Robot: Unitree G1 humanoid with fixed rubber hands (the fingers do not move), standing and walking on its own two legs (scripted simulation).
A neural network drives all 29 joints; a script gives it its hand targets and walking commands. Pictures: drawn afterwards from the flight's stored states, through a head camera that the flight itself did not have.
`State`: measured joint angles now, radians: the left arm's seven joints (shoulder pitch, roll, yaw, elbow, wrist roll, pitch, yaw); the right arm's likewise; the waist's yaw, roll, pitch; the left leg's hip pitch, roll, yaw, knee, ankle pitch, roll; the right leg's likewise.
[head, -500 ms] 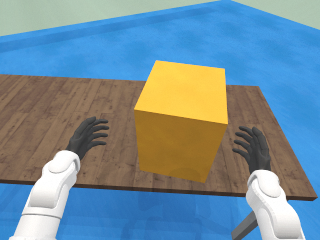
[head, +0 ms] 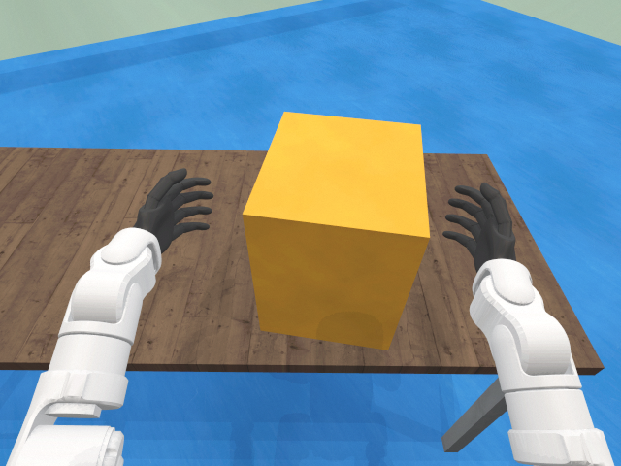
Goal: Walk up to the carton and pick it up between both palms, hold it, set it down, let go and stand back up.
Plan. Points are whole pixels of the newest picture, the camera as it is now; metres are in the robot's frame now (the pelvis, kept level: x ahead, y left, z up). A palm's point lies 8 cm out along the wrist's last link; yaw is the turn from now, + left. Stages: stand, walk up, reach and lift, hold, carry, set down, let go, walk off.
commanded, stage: reach and lift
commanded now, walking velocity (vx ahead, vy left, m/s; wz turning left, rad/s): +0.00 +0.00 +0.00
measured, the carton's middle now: (336, 232) +0.47 -0.03 +0.02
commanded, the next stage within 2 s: none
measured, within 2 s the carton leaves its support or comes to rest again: neither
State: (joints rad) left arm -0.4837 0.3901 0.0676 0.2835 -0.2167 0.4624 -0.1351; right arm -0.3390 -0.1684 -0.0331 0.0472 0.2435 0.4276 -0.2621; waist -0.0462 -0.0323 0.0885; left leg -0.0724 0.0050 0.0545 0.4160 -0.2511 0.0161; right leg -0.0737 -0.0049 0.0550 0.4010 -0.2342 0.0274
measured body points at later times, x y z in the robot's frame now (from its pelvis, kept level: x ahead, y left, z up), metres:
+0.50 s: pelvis +0.00 +0.00 +0.00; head +0.00 +0.01 +0.45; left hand +0.45 +0.18 +0.17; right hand +0.39 -0.20 +0.18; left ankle -0.01 +0.10 -0.74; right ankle +0.00 -0.14 -0.74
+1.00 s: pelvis -0.01 +0.00 +0.00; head +0.00 +0.02 +0.45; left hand +0.47 +0.17 +0.16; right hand +0.41 -0.20 +0.17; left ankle -0.01 +0.10 -0.74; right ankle +0.00 -0.14 -0.74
